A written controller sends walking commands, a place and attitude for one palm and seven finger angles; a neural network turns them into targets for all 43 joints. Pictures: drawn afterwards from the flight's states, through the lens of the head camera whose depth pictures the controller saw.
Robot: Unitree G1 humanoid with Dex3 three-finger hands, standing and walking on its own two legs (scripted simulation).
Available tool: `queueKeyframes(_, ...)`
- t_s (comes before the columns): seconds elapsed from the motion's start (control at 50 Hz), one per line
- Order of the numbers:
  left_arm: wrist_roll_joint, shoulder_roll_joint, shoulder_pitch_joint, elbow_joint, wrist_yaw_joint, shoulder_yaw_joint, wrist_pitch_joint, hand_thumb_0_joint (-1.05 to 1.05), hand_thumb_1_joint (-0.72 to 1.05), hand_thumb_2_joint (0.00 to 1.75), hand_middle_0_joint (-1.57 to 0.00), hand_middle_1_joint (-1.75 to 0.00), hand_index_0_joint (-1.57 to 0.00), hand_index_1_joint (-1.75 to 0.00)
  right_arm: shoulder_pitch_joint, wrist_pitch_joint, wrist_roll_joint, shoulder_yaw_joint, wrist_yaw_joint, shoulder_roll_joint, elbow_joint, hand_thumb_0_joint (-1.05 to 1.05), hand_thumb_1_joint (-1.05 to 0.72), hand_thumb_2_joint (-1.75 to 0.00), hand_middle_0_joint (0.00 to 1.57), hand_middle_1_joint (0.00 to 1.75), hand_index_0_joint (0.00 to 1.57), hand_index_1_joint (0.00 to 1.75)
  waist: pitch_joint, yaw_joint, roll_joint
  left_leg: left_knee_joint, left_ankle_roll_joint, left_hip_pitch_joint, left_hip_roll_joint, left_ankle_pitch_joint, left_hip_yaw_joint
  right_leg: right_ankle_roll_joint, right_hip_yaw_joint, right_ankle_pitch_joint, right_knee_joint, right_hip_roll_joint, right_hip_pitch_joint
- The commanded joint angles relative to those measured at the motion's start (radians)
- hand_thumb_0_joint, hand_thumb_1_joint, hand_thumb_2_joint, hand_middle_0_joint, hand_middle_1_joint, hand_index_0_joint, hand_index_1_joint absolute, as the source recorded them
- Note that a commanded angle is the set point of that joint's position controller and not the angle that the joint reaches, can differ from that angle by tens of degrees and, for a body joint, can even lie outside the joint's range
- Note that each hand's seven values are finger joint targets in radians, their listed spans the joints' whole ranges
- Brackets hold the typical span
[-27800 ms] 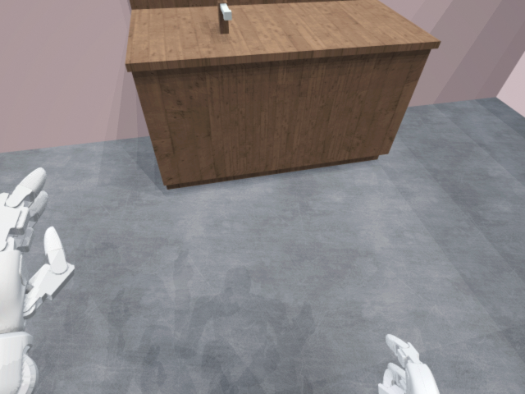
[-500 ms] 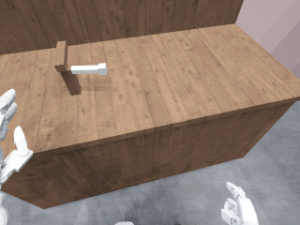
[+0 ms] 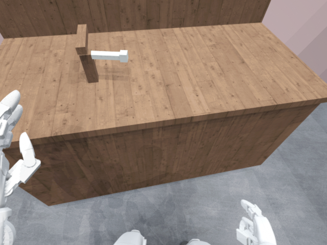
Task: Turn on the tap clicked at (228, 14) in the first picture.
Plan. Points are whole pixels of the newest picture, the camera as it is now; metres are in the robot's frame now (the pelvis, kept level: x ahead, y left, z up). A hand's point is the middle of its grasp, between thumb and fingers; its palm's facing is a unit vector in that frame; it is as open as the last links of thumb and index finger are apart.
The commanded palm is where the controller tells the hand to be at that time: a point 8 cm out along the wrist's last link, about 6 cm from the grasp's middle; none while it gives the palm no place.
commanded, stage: step back with the hand held close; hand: left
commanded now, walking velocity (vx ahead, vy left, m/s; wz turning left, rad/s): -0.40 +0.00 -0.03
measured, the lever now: (123, 56) +0.65 +0.18 +0.08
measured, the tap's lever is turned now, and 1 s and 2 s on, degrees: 78 78 78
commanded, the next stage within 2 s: stop stepping back and stand still in 0.12 s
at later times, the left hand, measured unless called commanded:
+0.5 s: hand out of the picture +0.10 +0.20 +0.17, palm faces +0.27 -0.87 -0.41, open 7.4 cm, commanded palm +0.05 +0.25 +0.19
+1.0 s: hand out of the picture +0.04 +0.19 +0.17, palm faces +0.34 -0.86 -0.38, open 7.4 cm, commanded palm -0.01 +0.24 +0.19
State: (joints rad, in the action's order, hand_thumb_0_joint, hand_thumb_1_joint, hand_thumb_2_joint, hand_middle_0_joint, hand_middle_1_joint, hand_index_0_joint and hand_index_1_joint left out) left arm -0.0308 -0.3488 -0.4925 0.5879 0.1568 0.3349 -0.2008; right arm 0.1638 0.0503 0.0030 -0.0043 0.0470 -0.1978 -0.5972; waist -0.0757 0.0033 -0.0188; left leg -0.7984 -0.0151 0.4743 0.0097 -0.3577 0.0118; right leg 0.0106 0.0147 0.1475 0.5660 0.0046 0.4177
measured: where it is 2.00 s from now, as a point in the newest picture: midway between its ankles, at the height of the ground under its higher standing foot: outside the picture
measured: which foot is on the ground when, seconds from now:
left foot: up 0.00-0.04, down 0.06-0.34, up 0.36-0.54, down 0.56-0.78, up 0.80-1.00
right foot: down 0.00-0.06, up 0.08-0.32, down 0.34-1.00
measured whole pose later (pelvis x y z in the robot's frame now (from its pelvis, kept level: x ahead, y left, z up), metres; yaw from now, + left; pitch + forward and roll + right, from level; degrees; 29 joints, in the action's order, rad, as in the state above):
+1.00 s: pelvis -0.18 -0.04 +0.01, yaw -1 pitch -2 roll +2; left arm -0.04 -0.35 -0.51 0.50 0.14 0.30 -0.13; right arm 0.22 0.09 0.01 0.01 0.06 -0.19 -0.63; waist -0.01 -0.02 -0.03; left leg -0.72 0.03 0.31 -0.03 -0.40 -0.08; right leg -0.08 -0.08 0.18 0.53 0.00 0.33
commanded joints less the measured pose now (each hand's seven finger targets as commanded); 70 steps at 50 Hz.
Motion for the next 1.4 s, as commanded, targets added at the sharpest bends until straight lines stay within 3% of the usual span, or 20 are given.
queueKeyframes(0.0, -0.012, -0.225, 0.014, 0.221, 0.027, 0.167, -0.061, 0.0, 0.9, 0.9, -0.2, -0.3, -0.2, -0.3, -0.076, 0.039, -0.002, -0.035, 0.019, -0.096, 0.159, 0.0, -0.9, -0.9, 0.2, 0.3, 0.2, 0.3, 0.179, -0.015, -0.019, 0.328, 0.024, -0.185, -0.066, 0.085, 0.036, -0.067, 0.126, -0.099, -0.077, 0.181, -0.03)
queueKeyframes(0.04, -0.008, -0.204, 0.025, 0.268, 0.035, 0.163, -0.083, 0.0, 0.9, 0.9, -0.2, -0.3, -0.2, -0.3, -0.071, 0.06, -0.01, -0.045, 0.028, -0.123, 0.177, 0.0, -0.9, -0.9, 0.2, 0.3, 0.2, 0.3, 0.192, -0.011, 0.312, 0.502, 0.132, -0.142, -0.322, 0.293, 0.301, 0.011, 0.009, 0.186, 0.25, -0.011, 0.011)
queueKeyframes(0.06, -0.009, -0.217, 0.048, 0.27, 0.041, 0.178, -0.087, 0.0, 0.9, 0.9, -0.2, -0.3, -0.2, -0.3, -0.037, 0.084, -0.015, -0.052, 0.028, -0.102, 0.158, 0.0, -0.9, -0.9, 0.2, 0.3, 0.2, 0.3, 0.215, -0.014, 0.283, 0.5, 0.167, -0.198, -0.372, 0.466, 0.308, 0.008, 0.045, 0.331, 0.428, -0.035, 0.088)
queueKeyframes(0.16, -0.027, -0.184, 0.062, 0.271, 0.034, 0.161, -0.065, 0.0, 0.9, 0.9, -0.2, -0.3, -0.2, -0.3, -0.027, 0.133, -0.005, -0.07, -0.001, -0.115, 0.115, 0.0, -0.9, -0.9, 0.2, 0.3, 0.2, 0.3, 0.269, -0.001, 0.209, 0.39, 0.137, -0.372, -0.314, 0.679, 0.143, 0.012, 0.056, 0.309, 0.379, -0.004, 0.109)
queueKeyframes(0.24, -0.022, -0.127, 0.04, 0.184, 0.022, 0.088, -0.013, 0.0, 0.9, 0.9, -0.2, -0.3, -0.2, -0.3, -0.048, 0.127, 0.009, -0.051, -0.011, -0.132, 0.14, 0.0, -0.9, -0.9, 0.2, 0.3, 0.2, 0.3, 0.188, -0.013, 0.289, 0.485, 0.09, -0.21, -0.269, 0.063, 0.121, 0.007, -0.012, 0.253, 0.059, -0.02, -0.089)
queueKeyframes(0.3, -0.007, -0.149, 0.039, 0.137, 0.012, 0.088, 0.005, 0.0, 0.9, 0.9, -0.2, -0.3, -0.2, -0.3, -0.054, 0.104, 0.018, -0.048, -0.005, -0.117, 0.161, 0.0, -0.9, -0.9, 0.2, 0.3, 0.2, 0.3, 0.153, -0.011, 0.055, 0.203, 0.017, -0.103, -0.099, -0.202, -0.014, -0.042, -0.002, 0.102, -0.239, 0.04, -0.196)
queueKeyframes(0.34, -0.024, -0.237, 0.102, 0.175, 0.014, 0.138, 0.0, 0.0, 0.9, 0.9, -0.2, -0.3, -0.2, -0.3, -0.082, 0.088, 0.029, -0.037, -0.003, -0.095, 0.182, 0.0, -0.9, -0.9, 0.2, 0.3, 0.2, 0.3, 0.121, -0.016, -0.266, -0.384, -0.02, 0.017, 0.003, -0.103, -0.018, -0.19, 0.354, 0.094, -0.376, 0.351, -0.042)
queueKeyframes(0.38, -0.027, -0.23, 0.062, 0.126, -0.001, 0.162, 0.011, 0.0, 0.9, 0.9, -0.2, -0.3, -0.2, -0.3, -0.053, 0.078, 0.035, -0.049, 0.0, -0.11, 0.147, 0.0, -0.9, -0.9, 0.2, 0.3, 0.2, 0.3, 0.169, -0.032, -0.246, -0.41, -0.013, -0.002, -0.035, -0.005, 0.029, -0.156, 0.254, 0.242, -0.306, 0.283, -0.04)
queueKeyframes(0.52, -0.028, -0.203, 0.004, 0.2, 0.033, 0.156, -0.018, 0.0, 0.9, 0.9, -0.2, -0.3, -0.2, -0.3, -0.048, 0.088, 0.017, -0.045, 0.027, -0.131, 0.15, 0.0, -0.9, -0.9, 0.2, 0.3, 0.2, 0.3, 0.16, -0.029, 0.145, 0.434, 0.068, -0.29, -0.061, -0.13, -0.012, -0.08, 0.079, 0.399, -0.043, 0.119, -0.022)
queueKeyframes(0.56, -0.015, -0.203, 0.035, 0.245, 0.039, 0.151, -0.024, 0.0, 0.9, 0.9, -0.2, -0.3, -0.2, -0.3, -0.024, 0.114, 0.014, -0.047, 0.031, -0.145, 0.158, 0.0, -0.9, -0.9, 0.2, 0.3, 0.2, 0.3, 0.132, -0.03, 0.435, 0.601, 0.196, -0.306, -0.298, -0.219, 0.354, -0.009, -0.076, 0.389, 0.379, -0.058, 0.133)
queueKeyframes(0.72, -0.002, -0.144, 0.042, -0.034, 0.02, 0.086, -0.003, 0.0, 0.9, 0.9, -0.2, -0.3, -0.2, -0.3, -0.041, 0.121, 0.011, -0.042, 0.024, -0.151, 0.104, 0.0, -0.9, -0.9, 0.2, 0.3, 0.2, 0.3, 0.059, 0.008, 0.039, 0.285, 0.098, 0.033, -0.132, -0.227, 0.051, -0.029, -0.053, 0.205, -0.153, 0.0, -0.354)
queueKeyframes(0.76, -0.001, -0.176, 0.11, -0.006, -0.002, 0.085, 0.006, 0.0, 0.9, 0.9, -0.2, -0.3, -0.2, -0.3, -0.059, 0.102, 0.021, -0.061, 0.02, -0.137, 0.122, 0.0, -0.9, -0.9, 0.2, 0.3, 0.2, 0.3, 0.068, -0.005, -0.307, -0.264, 0.048, 0.144, 0.006, -0.167, -0.033, -0.164, 0.515, 0.498, -0.42, 0.33, -0.257)
queueKeyframes(0.78, -0.009, -0.176, 0.148, -0.002, -0.012, 0.095, 0.002, 0.0, 0.9, 0.9, -0.2, -0.3, -0.2, -0.3, -0.063, 0.102, 0.01, -0.057, 0.016, -0.139, 0.114, 0.0, -0.9, -0.9, 0.2, 0.3, 0.2, 0.3, 0.03, -0.022, -0.164, -0.366, 0.031, 0.135, -0.024, -0.077, 0.015, -0.173, 0.495, 0.434, -0.435, 0.348, -0.182)
queueKeyframes(0.96, -0.019, -0.207, 0.077, 0.197, 0.028, 0.116, -0.012, 0.0, 0.9, 0.9, -0.2, -0.3, -0.2, -0.3, -0.045, 0.102, -0.003, -0.023, 0.033, -0.098, 0.13, 0.0, -0.9, -0.9, 0.2, 0.3, 0.2, 0.3, 0.143, -0.024, -0.026, 0.269, 0.063, -0.356, -0.025, -0.081, -0.112, -0.12, 0.152, 0.575, -0.318, 0.213, 0.025)
queueKeyframes(1.02, -0.015, -0.182, 0.135, 0.189, 0.044, 0.119, -0.017, 0.0, 0.9, 0.9, -0.2, -0.3, -0.2, -0.3, -0.032, 0.113, -0.001, -0.019, 0.035, -0.135, 0.142, 0.0, -0.9, -0.9, 0.2, 0.3, 0.2, 0.3, 0.079, -0.029, 0.392, 0.665, 0.191, -0.293, -0.32, -0.412, 0.364, -0.015, -0.064, 0.363, 0.247, -0.038, 0.085)
queueKeyframes(1.08, -0.005, -0.206, 0.142, 0.074, 0.031, 0.144, -0.001, 0.0, 0.9, 0.9, -0.2, -0.3, -0.2, -0.3, -0.014, 0.125, 0.014, -0.037, 0.023, -0.114, 0.112, 0.0, -0.9, -0.9, 0.2, 0.3, 0.2, 0.3, 0.084, -0.026, 0.18, 0.607, 0.183, -0.205, -0.283, -0.254, 0.252, 0.0, -0.002, 0.294, 0.39, -0.003, 0.061)
queueKeyframes(1.16, -0.006, -0.128, 0.058, -0.043, 0.01, 0.075, 0.013, 0.0, 0.9, 0.9, -0.2, -0.3, -0.2, -0.3, -0.044, 0.114, 0.023, -0.023, 0.015, -0.123, 0.122, 0.0, -0.9, -0.9, 0.2, 0.3, 0.2, 0.3, 0.041, -0.004, 0.104, 0.389, 0.097, -0.112, -0.16, -0.03, 0.063, 0.003, -0.052, 0.102, -0.183, 0.006, -0.234)
queueKeyframes(1.22, -0.008, -0.171, 0.128, 0.037, -0.009, 0.076, 0.002, 0.0, 0.9, 0.9, -0.2, -0.3, -0.2, -0.3, -0.072, 0.104, 0.017, -0.034, 0.001, -0.108, 0.139, 0.0, -0.9, -0.9, 0.2, 0.3, 0.2, 0.3, 0.078, -0.022, -0.193, 0.025, 0.033, -0.025, -0.033, -0.025, -0.036, -0.129, 0.366, 0.128, -0.366, 0.281, -0.239)
queueKeyframes(1.32, -0.006, -0.228, 0.109, 0.212, 0.018, 0.141, -0.02, 0.0, 0.9, 0.9, -0.2, -0.3, -0.2, -0.3, -0.055, 0.112, 0.007, -0.034, 0.005, -0.105, 0.132, 0.0, -0.9, -0.9, 0.2, 0.3, 0.2, 0.3, 0.182, -0.01, -0.035, 0.24, 0.045, -0.218, -0.058, 0.05, -0.011, -0.133, 0.224, 0.055, -0.254, 0.242, -0.242)
queueKeyframes(1.38, -0.015, -0.209, 0.07, 0.239, 0.039, 0.144, -0.028, 0.0, 0.9, 0.9, -0.2, -0.3, -0.2, -0.3, -0.078, 0.112, -0.005, -0.037, 0.023, -0.127, 0.142, 0.0, -0.9, -0.9, 0.2, 0.3, 0.2, 0.3, 0.172, 0.0, 0.19, 0.464, 0.069, -0.341, -0.16, 0.211, 0.136, -0.044, 0.072, 0.082, -0.09, 0.067, -0.165)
